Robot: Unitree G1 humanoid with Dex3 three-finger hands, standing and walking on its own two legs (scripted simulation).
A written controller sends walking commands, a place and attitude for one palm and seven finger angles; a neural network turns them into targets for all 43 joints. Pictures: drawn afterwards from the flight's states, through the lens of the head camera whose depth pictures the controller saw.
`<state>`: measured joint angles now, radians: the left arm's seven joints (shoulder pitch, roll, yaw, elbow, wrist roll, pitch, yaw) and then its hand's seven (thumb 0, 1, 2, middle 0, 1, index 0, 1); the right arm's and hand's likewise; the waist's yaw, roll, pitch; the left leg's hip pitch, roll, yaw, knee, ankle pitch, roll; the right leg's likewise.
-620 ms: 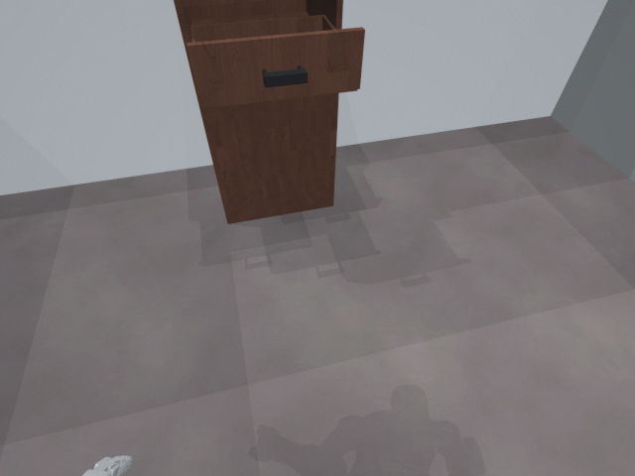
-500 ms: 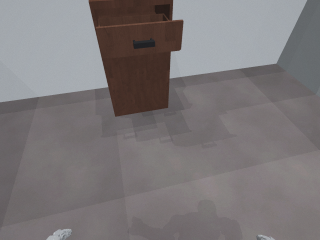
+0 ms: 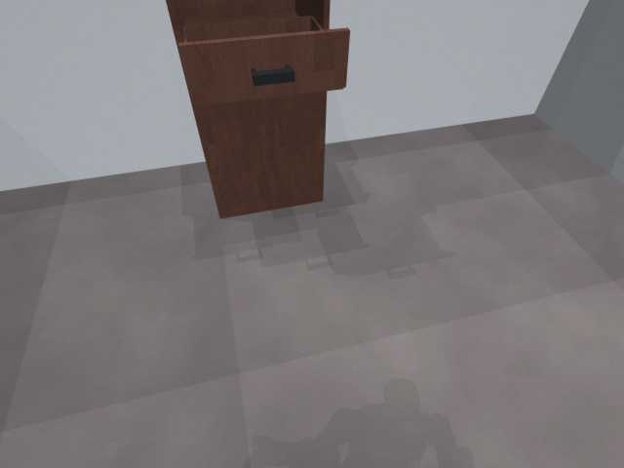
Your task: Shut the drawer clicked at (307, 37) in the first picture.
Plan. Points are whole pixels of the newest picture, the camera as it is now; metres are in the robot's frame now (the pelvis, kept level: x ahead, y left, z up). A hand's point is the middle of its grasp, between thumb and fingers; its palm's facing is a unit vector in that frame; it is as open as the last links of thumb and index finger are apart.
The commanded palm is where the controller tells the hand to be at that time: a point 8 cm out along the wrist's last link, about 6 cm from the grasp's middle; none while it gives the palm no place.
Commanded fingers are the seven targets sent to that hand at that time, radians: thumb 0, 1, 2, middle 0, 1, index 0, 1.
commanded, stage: stand and wait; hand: left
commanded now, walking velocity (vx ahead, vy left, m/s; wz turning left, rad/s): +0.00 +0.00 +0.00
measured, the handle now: (272, 73) +1.04 +0.17 +0.02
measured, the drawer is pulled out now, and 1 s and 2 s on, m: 0.28 0.28 0.28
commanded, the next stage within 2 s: look at it before walking up in 0.20 s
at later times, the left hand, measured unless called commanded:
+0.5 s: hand out of the picture +0.08 +0.24 -0.15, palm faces -0.04 -0.94 -0.34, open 7.4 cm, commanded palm none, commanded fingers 0.00 0.90 0.90 -0.20 -0.30 -0.20 -0.30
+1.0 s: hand out of the picture +0.08 +0.25 -0.15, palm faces -0.04 -0.94 -0.34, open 7.4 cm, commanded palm none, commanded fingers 0.00 0.90 0.90 -0.20 -0.30 -0.20 -0.30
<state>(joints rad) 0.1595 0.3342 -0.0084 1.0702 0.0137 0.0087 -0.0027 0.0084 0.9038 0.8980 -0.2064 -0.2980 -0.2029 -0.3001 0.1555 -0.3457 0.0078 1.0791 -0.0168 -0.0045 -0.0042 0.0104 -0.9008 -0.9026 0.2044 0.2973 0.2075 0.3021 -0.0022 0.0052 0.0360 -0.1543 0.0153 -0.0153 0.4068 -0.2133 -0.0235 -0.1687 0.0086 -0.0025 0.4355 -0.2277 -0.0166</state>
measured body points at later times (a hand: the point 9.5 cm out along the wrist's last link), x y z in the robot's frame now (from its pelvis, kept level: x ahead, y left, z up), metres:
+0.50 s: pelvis +0.00 +0.00 +0.00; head +0.00 +0.00 +0.45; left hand +0.08 +0.29 -0.13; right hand +0.07 -0.30 -0.13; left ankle +0.01 +0.14 -0.74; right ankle +0.01 -0.11 -0.74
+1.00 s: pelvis +0.01 +0.01 +0.00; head +0.01 +0.00 +0.45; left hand +0.08 +0.30 -0.13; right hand +0.08 -0.29 -0.13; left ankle +0.01 +0.14 -0.74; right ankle +0.01 -0.11 -0.74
